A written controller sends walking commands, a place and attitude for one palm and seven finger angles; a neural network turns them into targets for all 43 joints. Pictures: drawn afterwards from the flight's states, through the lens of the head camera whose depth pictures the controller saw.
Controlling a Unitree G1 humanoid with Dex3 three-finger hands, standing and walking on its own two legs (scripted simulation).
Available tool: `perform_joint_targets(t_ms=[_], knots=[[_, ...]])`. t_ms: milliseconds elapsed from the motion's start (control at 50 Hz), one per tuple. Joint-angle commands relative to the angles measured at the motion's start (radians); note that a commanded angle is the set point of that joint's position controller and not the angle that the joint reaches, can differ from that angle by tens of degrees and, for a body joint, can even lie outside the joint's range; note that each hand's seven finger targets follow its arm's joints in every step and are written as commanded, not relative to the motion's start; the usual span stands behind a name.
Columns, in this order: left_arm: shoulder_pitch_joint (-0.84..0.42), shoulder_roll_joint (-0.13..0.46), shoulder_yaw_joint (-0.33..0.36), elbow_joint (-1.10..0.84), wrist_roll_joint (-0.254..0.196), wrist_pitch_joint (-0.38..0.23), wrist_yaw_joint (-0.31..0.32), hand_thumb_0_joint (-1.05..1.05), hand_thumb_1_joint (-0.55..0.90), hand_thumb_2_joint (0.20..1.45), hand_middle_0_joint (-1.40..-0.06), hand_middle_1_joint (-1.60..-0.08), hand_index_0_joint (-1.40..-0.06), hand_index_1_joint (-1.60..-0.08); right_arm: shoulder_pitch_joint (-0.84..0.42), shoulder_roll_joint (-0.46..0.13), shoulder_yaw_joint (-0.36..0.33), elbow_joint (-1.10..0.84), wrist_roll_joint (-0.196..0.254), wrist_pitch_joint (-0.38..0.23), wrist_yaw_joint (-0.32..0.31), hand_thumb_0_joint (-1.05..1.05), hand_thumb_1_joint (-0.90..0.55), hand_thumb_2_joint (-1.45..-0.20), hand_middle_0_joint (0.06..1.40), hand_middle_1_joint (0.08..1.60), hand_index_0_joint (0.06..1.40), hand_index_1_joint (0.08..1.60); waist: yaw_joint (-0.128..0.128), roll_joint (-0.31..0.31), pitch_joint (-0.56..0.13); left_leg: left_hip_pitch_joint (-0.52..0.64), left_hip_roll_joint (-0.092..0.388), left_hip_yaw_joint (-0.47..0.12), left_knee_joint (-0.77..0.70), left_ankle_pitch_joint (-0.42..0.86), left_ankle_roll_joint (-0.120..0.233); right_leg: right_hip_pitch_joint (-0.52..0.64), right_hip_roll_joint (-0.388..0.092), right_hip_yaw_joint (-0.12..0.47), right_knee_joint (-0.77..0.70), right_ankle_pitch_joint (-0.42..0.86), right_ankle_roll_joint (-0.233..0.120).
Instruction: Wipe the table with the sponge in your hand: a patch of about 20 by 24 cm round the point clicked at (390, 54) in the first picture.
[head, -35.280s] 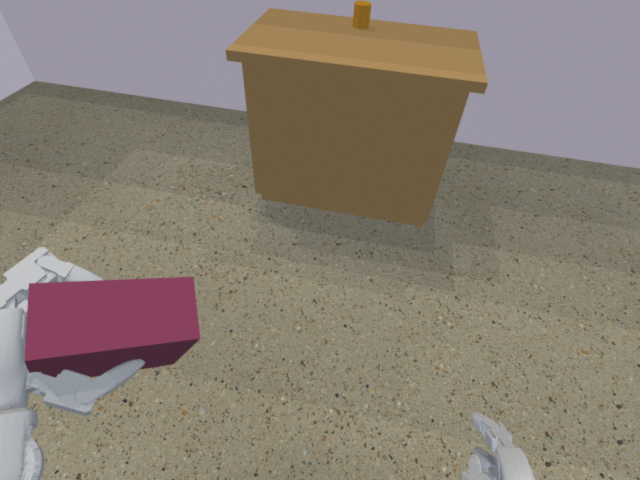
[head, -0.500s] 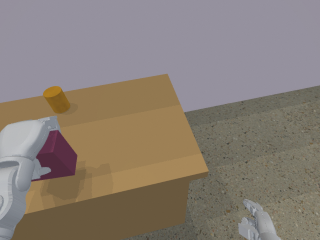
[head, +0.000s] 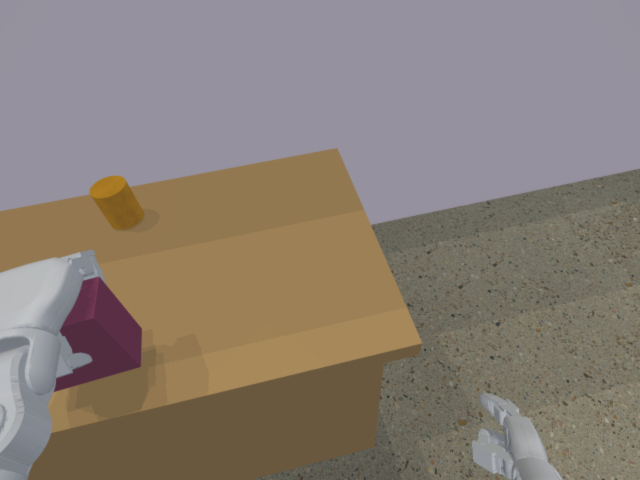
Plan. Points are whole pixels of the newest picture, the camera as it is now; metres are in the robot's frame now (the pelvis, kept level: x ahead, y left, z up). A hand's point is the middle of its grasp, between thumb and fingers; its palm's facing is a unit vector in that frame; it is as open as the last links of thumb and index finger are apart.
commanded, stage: lower the sponge onto the table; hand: left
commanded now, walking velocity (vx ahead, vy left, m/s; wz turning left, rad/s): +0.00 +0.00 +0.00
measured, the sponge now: (81, 345) +0.23 +0.35 +0.04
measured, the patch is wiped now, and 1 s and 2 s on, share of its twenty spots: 0.00 0.15 0.20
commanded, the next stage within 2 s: wipe forward along the first lane in 0.76 s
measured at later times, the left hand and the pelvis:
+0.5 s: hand (94, 336) +0.23 +0.32 +0.07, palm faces -0.07 -0.05 -1.00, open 10.0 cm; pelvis -0.01 +0.00 +0.00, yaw +0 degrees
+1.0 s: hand (102, 335) +0.24 +0.32 +0.07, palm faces -0.05 -0.04 -1.00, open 10.0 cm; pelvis +0.00 -0.01 +0.00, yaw +0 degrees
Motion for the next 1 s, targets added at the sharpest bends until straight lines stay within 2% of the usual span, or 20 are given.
perform_joint_targets(t_ms=[0,60,100,140,200,220,300,320,340,360,400,420,520,600,660,700,840,900,920,980], knots=[[-0.076,0.160,0.016,-0.210,-0.001,0.026,-0.062,0.000,0.100,1.300,-1.200,-1.600,-1.200,-1.600,-0.197,-0.139,-0.032,-0.190,0.005,-0.051,-0.005,0.000,-0.900,-0.900,0.200,0.300,0.200,0.300,-0.013,-0.062,-0.192,0.008,0.004,-0.055,-0.038,0.346,0.006,0.130,0.016,0.050,-0.011,0.245,-0.050],[-0.161,0.195,0.025,-0.272,0.018,-0.075,-0.071,0.000,0.100,1.300,-1.200,-1.600,-1.200,-1.600,-0.118,-0.134,-0.042,-0.181,-0.017,-0.067,-0.017,0.000,-0.900,-0.900,0.200,0.300,0.200,0.300,-0.030,-0.089,-0.215,0.034,0.003,-0.054,-0.026,0.335,0.021,0.113,0.015,0.028,-0.016,0.230,-0.037],[-0.251,0.307,0.124,-0.316,0.045,-0.147,-0.038,0.000,0.100,1.300,-1.200,-1.600,-1.200,-1.600,-0.137,-0.128,-0.036,-0.175,-0.020,-0.083,-0.029,0.000,-0.900,-0.900,0.200,0.300,0.200,0.300,-0.016,-0.042,-0.198,0.048,0.004,-0.063,-0.034,0.288,0.023,0.088,0.038,0.062,-0.027,0.170,-0.053],[-0.241,0.274,0.126,-0.247,0.074,-0.190,0.014,0.000,0.100,1.300,-1.200,-1.600,-1.200,-1.600,-0.084,-0.113,-0.050,-0.149,-0.029,-0.088,-0.035,0.000,-0.900,-0.900,0.200,0.300,0.200,0.300,-0.010,-0.022,-0.181,0.045,0.005,-0.055,-0.030,0.301,0.010,0.067,0.034,0.030,-0.021,0.136,-0.053],[-0.196,0.282,0.173,-0.121,0.065,-0.163,0.044,0.000,0.100,1.300,-1.200,-1.600,-1.200,-1.600,-0.111,-0.124,-0.051,-0.134,-0.006,-0.074,-0.030,0.000,-0.900,-0.900,0.200,0.300,0.200,0.300,0.003,-0.010,-0.106,-0.015,-0.001,-0.062,-0.051,0.243,-0.002,0.046,0.040,0.058,-0.034,0.091,-0.068],[-0.229,0.233,0.122,-0.108,0.066,-0.148,0.049,0.000,0.100,1.300,-1.200,-1.600,-1.200,-1.600,-0.107,-0.121,-0.049,-0.132,-0.005,-0.069,-0.028,0.000,-0.900,-0.900,0.200,0.300,0.200,0.300,-0.004,-0.011,-0.123,-0.023,0.001,-0.047,-0.048,0.247,-0.006,0.047,0.029,0.029,-0.023,0.092,-0.060],[-0.189,0.258,0.135,-0.075,0.052,-0.087,0.055,0.000,0.100,1.300,-1.200,-1.600,-1.200,-1.600,-0.152,-0.138,-0.047,-0.139,0.002,-0.060,-0.023,0.000,-0.900,-0.900,0.200,0.300,0.200,0.300,0.013,0.026,-0.168,-0.028,-0.006,-0.051,-0.050,0.248,-0.010,0.090,0.028,0.058,-0.019,0.111,-0.067],[-0.198,0.209,0.087,-0.073,0.048,-0.080,0.048,0.000,0.100,1.300,-1.200,-1.600,-1.200,-1.600,-0.134,-0.129,-0.048,-0.145,-0.001,-0.062,-0.024,0.000,-0.900,-0.900,0.200,0.300,0.200,0.300,0.001,-0.004,-0.197,-0.028,-0.003,-0.040,-0.044,0.262,-0.005,0.103,0.019,0.026,-0.010,0.131,-0.057],[-0.198,0.229,0.093,-0.068,0.051,-0.078,0.042,0.000,0.100,1.300,-1.200,-1.600,-1.200,-1.600,-0.128,-0.138,-0.050,-0.141,-0.003,-0.062,-0.023,0.000,-0.900,-0.900,0.200,0.300,0.200,0.300,-0.001,-0.001,-0.203,-0.027,-0.003,-0.045,-0.045,0.266,-0.007,0.105,0.020,0.029,-0.012,0.136,-0.057],[-0.199,0.193,0.057,-0.069,0.046,-0.080,0.032,0.000,0.100,1.300,-1.200,-1.600,-1.200,-1.600,-0.127,-0.135,-0.050,-0.145,-0.005,-0.064,-0.022,0.000,-0.900,-0.900,0.200,0.300,0.200,0.300,-0.010,-0.017,-0.197,-0.023,-0.002,-0.046,-0.043,0.271,-0.003,0.103,0.019,0.027,-0.015,0.151,-0.054],[-0.204,0.232,0.085,-0.097,0.047,-0.092,0.022,0.000,0.100,1.300,-1.200,-1.600,-1.200,-1.600,-0.149,-0.137,-0.045,-0.153,-0.004,-0.069,-0.023,0.000,-0.900,-0.900,0.200,0.300,0.200,0.300,-0.005,-0.012,-0.206,-0.014,-0.004,-0.054,-0.040,0.263,0.004,0.102,0.029,0.052,-0.015,0.147,-0.061],[-0.228,0.192,0.047,-0.120,0.053,-0.108,0.021,0.000,0.100,1.300,-1.200,-1.600,-1.200,-1.600,-0.123,-0.128,-0.049,-0.151,-0.009,-0.076,-0.024,0.000,-0.900,-0.900,0.200,0.300,0.200,0.300,-0.016,-0.027,-0.238,0.004,-0.002,-0.044,-0.029,0.284,0.007,0.103,0.024,0.030,-0.006,0.165,-0.053],[-0.178,0.191,0.068,-0.051,0.064,-0.132,0.031,0.000,0.100,1.300,-1.200,-1.600,-1.200,-1.600,-0.099,-0.134,-0.057,-0.134,-0.009,-0.076,-0.019,0.000,-0.900,-0.900,0.200,0.300,0.200,0.300,-0.015,-0.083,-0.171,-0.032,0.001,-0.046,-0.030,0.258,0.007,0.068,0.027,0.028,-0.009,0.146,-0.052],[-0.173,0.227,0.106,-0.052,0.064,-0.129,0.046,0.000,0.100,1.300,-1.200,-1.600,-1.200,-1.600,-0.125,-0.140,-0.057,-0.141,-0.003,-0.071,-0.016,0.000,-0.900,-0.900,0.200,0.300,0.200,0.300,0.002,-0.046,-0.153,-0.044,-0.004,-0.050,-0.037,0.243,0.005,0.069,0.030,0.055,-0.010,0.136,-0.061],[-0.151,0.196,0.087,-0.023,0.069,-0.129,0.054,0.000,0.100,1.300,-1.200,-1.600,-1.200,-1.600,-0.090,-0.141,-0.067,-0.132,-0.007,-0.071,-0.015,0.000,-0.900,-0.900,0.200,0.300,0.200,0.300,-0.004,-0.071,-0.173,-0.047,-0.002,-0.042,-0.024,0.267,0.004,0.072,0.023,0.033,-0.002,0.160,-0.053],[-0.131,0.200,0.093,-0.038,0.071,-0.123,0.055,0.000,0.100,1.300,-1.200,-1.600,-1.200,-1.600,-0.115,-0.139,-0.063,-0.141,-0.004,-0.072,-0.012,0.000,-0.900,-0.900,0.200,0.300,0.200,0.300,0.003,-0.038,-0.174,-0.044,-0.005,-0.045,-0.021,0.271,0.004,0.073,0.029,0.055,0.000,0.169,-0.061],[-0.111,0.179,0.074,0.019,0.071,-0.111,0.053,0.000,0.100,1.300,-1.200,-1.600,-1.200,-1.600,-0.087,-0.141,-0.068,-0.130,-0.005,-0.065,-0.012,0.000,-0.900,-0.900,0.200,0.300,0.200,0.300,-0.006,-0.087,-0.177,-0.066,-0.008,-0.029,-0.004,0.262,0.008,0.067,0.021,0.039,0.011,0.184,-0.051],[-0.166,0.206,0.087,0.031,0.081,-0.109,0.052,0.000,0.100,1.300,-1.200,-1.600,-1.200,-1.600,-0.105,-0.146,-0.063,-0.130,0.000,-0.064,-0.012,0.000,-0.900,-0.900,0.200,0.300,0.200,0.300,-0.010,-0.082,-0.159,-0.072,-0.010,-0.034,-0.002,0.241,0.008,0.043,0.030,0.059,0.006,0.163,-0.058],[-0.189,0.165,0.045,0.047,0.080,-0.108,0.051,0.000,0.100,1.300,-1.200,-1.600,-1.200,-1.600,-0.085,-0.140,-0.062,-0.127,-0.002,-0.066,-0.015,0.000,-0.900,-0.900,0.200,0.300,0.200,0.300,-0.024,-0.102,-0.167,-0.076,-0.009,-0.025,0.002,0.235,0.010,0.035,0.023,0.036,0.011,0.159,-0.048],[-0.246,0.210,0.068,0.116,0.094,-0.113,0.050,0.000,0.100,1.300,-1.200,-1.600,-1.200,-1.600,-0.066,-0.152,-0.065,-0.110,-0.001,-0.061,-0.019,0.000,-0.900,-0.900,0.200,0.300,0.200,0.300,-0.028,-0.119,-0.147,-0.096,-0.012,-0.027,0.002,0.200,0.009,0.011,0.025,0.039,0.005,0.126,-0.049]])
